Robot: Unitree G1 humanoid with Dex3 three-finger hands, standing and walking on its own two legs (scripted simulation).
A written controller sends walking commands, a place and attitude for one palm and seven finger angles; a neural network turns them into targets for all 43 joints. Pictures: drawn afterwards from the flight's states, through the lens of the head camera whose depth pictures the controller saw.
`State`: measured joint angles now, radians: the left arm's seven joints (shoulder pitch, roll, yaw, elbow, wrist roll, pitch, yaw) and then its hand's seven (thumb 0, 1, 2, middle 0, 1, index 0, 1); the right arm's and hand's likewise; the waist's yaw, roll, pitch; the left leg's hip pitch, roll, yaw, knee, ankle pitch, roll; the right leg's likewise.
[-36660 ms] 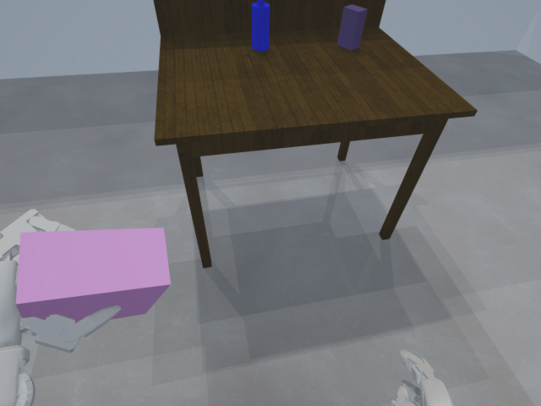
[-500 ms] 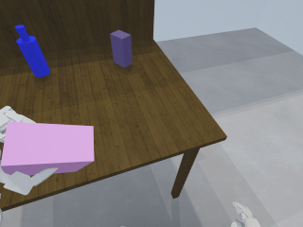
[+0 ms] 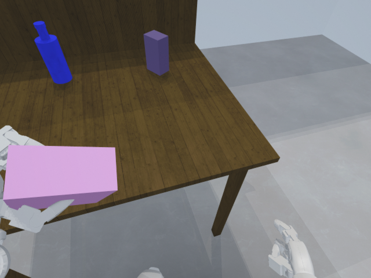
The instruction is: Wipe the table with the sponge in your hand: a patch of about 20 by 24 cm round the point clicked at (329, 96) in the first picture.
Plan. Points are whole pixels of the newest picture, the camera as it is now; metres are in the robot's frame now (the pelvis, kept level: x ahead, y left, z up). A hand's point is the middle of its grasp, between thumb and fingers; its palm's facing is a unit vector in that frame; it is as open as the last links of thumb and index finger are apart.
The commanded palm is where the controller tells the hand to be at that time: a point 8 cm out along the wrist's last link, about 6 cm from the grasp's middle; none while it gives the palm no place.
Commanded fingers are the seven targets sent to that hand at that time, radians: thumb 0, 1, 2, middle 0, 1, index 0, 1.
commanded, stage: step back with the hand held close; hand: left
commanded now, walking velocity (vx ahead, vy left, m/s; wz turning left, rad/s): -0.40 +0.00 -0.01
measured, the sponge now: (77, 179) +0.23 +0.20 +0.16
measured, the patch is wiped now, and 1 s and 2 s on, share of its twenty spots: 1.00 1.00 1.00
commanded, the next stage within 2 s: stop stepping back and stand still in 0.82 s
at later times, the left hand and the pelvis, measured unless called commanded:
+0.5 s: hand (23, 215) +0.16 +0.24 +0.19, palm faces +0.38 -0.85 -0.37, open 10.1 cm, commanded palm +0.09 +0.28 +0.20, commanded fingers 0.00 0.10 1.30 -1.20 -1.60 -1.20 -1.60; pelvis -0.06 +0.00 -0.02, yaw +1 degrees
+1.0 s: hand out of the picture +0.02 +0.20 +0.19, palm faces +0.37 -0.85 -0.37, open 10.1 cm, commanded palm -0.05 +0.25 +0.20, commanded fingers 0.00 0.10 1.30 -1.20 -1.60 -1.20 -1.60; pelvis -0.20 -0.04 +0.01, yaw +2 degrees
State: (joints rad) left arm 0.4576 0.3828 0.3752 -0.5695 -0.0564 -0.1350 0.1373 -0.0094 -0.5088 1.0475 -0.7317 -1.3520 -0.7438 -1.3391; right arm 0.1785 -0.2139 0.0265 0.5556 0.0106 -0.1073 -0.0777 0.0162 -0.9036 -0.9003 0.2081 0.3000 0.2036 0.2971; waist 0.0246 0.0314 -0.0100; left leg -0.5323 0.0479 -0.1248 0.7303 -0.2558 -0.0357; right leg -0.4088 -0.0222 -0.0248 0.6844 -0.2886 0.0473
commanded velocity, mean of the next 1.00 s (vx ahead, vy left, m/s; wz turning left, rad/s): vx -0.33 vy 0.00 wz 0.00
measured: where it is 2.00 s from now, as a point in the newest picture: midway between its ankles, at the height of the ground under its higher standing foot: outside the picture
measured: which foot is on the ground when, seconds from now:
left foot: down 0.00-0.34, up 0.36-0.42, down 0.44-0.74, up 0.76-0.98, down 1.00-1.00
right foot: down 0.00-0.46, up 0.48-0.70, down 0.72-1.00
